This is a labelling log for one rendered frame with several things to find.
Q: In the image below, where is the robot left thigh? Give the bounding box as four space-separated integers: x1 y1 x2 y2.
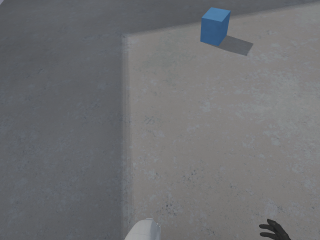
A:
124 220 161 240

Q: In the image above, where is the carton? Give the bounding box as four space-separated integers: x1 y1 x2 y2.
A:
200 7 231 46

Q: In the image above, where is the robot right hand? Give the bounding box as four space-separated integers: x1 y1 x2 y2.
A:
259 219 291 240

